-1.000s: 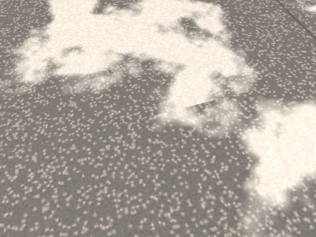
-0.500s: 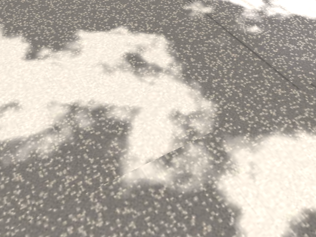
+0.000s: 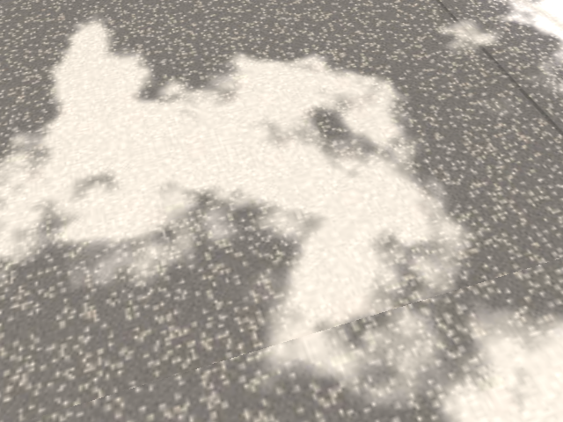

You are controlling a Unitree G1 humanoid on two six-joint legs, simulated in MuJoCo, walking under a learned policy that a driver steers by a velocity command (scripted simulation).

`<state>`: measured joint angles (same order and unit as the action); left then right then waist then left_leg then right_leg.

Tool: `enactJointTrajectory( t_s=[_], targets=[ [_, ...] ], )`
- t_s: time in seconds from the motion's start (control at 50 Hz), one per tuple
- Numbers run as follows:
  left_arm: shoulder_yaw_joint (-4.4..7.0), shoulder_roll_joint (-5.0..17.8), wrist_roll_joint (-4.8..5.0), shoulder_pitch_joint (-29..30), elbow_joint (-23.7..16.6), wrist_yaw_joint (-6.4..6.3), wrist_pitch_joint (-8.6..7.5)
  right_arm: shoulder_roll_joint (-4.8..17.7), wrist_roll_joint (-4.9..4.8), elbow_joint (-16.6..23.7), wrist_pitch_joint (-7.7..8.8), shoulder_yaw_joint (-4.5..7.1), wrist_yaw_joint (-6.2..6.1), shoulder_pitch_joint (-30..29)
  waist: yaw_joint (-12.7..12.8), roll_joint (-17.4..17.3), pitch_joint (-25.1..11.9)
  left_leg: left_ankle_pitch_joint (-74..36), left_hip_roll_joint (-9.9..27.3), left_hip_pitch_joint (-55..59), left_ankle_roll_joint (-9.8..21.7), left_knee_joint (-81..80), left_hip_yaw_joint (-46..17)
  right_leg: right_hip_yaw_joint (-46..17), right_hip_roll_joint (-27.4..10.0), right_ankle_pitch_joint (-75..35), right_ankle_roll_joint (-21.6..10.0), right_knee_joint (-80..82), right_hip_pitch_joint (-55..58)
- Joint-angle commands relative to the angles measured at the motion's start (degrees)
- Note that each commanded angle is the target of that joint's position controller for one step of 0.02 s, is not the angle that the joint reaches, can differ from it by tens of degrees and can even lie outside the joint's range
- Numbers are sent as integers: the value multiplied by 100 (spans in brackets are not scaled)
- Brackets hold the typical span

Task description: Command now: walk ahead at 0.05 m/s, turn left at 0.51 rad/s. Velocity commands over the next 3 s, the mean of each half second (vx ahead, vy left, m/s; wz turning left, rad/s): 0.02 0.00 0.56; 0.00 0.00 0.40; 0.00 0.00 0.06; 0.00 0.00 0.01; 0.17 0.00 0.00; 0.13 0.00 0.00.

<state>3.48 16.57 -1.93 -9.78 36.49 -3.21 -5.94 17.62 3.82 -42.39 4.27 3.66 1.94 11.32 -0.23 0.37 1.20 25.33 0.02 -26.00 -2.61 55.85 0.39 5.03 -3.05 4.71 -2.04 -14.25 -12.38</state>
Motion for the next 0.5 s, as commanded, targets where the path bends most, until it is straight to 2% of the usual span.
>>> enactJointTrajectory(
  t_s=[0.02, 0.06, 0.12, 0.16, 0.22, 0.24, 0.26, 0.28, 0.3, 0.32, 0.34, 0.36, 0.38, 0.42, 0.46, 0.5],
  targets=[
    [380, 1021, -75, 249, -609, -65, -48, 201, -101, 238, -46, -9, 242, 409, -53, 565, -556, -491, 174, 188, -98, -470, 306, -327, -1153, -1519, -1206, 510, 606],
    [486, 1147, -144, -73, -523, -28, -8, 229, -101, 361, -73, -58, 350, 161, 123, 566, -442, -620, 402, 10, -4, -1125, 186, -423, -1490, -1380, -1273, 414, 957],
    [547, 1151, -202, -113, -531, 34, -3, 390, -149, 390, -80, -48, 373, 178, 172, 646, -443, -776, 486, 28, 218, -1667, 114, -573, -1842, -1108, -1296, 357, 1242],
    [536, 1116, -200, 49, -559, 31, -15, 516, -168, 406, -42, 9, 369, 169, 113, 653, -459, -1040, 411, 268, 398, -2036, 177, -440, -1846, -684, -1141, 252, 1203],
    [456, 1055, -161, 278, -446, 29, 46, 646, -300, 523, 87, 144, 419, 103, -55, 527, -473, -2269, 4, 1221, 838, -3167, 381, -88, -1593, 274, -643, -261, 715],
    [377, 869, -142, 96, -336, 64, 86, 755, -333, 558, 144, 224, 406, 217, -106, 290, -598, -2997, 24, 1764, 1107, -3484, 274, 101, -1375, 577, -366, -595, 479],
    [254, 404, -110, -314, -502, 59, 118, 1334, -353, 626, 210, 395, 269, 436, 76, -840, -1171, -5437, 1077, 2803, 2067, -3512, -1009, 892, -572, 1664, 272, -1832, -44],
    [151, 315, -132, -173, -813, 29, 14, 1815, -356, 781, 295, 523, 190, 709, -69, -1107, -1289, -5858, 2088, 3578, 3083, -3747, -2838, 416, 171, 3432, 628, -2841, -1405],
    [155, 502, -134, 86, -652, 85, -36, 1608, -135, 570, 441, 548, 49, 910, -277, -601, -719, -5027, 2040, 3454, 2778, -3832, -2683, -430, 123, 3560, 614, -3305, -2146],
    [220, 718, -92, 225, -562, 68, -16, 1383, -109, 487, 486, 532, -5, 881, -316, -712, -508, -4576, 1731, 3298, 2382, -3855, -2213, -595, -17, 3310, 609, -3815, -2398],
    [319, 973, -150, 60, -430, 32, 1, 1120, -208, 544, 440, 441, -22, 673, -185, -717, -575, -4574, 1641, 3106, 2237, -3867, -2040, -658, -62, 3154, 619, -4205, -2357],
    [314, 974, -180, 53, -384, 13, 25, 935, -317, 581, 385, 369, -17, 507, -70, -763, -494, -4643, 1592, 2645, 2116, -3944, -1878, -752, -90, 3026, 582, -4485, -2146],
    [255, 851, -206, -13, -371, 19, 44, 896, -336, 669, 314, 333, -21, 324, 99, -719, -458, -4532, 1487, 2154, 2030, -4095, -1760, -792, -98, 2748, 556, -4537, -1825],
    [219, 804, -160, -278, -217, 67, 108, 912, -271, 876, 246, 311, -10, 17, 266, -597, -519, -4435, 1298, 1801, 1984, -4175, -1605, -730, 34, 2040, 555, -4369, -1511],
    [160, 727, -108, -436, -63, 157, 192, 1010, -202, 974, 259, 328, 39, -35, 271, -562, -508, -4309, 1151, 1687, 1959, -4139, -1540, -651, 94, 1626, 638, -3913, -1317],
    [91, 684, -66, -394, 13, 201, 272, 1066, -177, 1021, 287, 356, 103, 62, 140, -563, -481, -3995, 1122, 1761, 1950, -4030, -1697, -661, 104, 1540, 697, -3427, -1239]
  ],
)
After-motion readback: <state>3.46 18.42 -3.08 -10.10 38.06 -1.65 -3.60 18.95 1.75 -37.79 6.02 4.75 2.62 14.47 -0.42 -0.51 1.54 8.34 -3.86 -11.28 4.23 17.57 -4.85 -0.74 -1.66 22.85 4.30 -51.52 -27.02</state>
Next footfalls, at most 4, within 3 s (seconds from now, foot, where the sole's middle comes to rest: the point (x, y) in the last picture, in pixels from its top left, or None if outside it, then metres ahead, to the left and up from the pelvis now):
0.24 left None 0.06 0.15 -0.79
0.74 right None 0.16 -0.05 -0.79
1.02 left None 0.03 0.15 -0.79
2.50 left None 0.11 0.21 -0.79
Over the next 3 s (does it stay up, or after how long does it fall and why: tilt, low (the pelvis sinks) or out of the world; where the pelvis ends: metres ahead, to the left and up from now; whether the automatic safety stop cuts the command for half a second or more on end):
stays up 0.21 0.15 -0.02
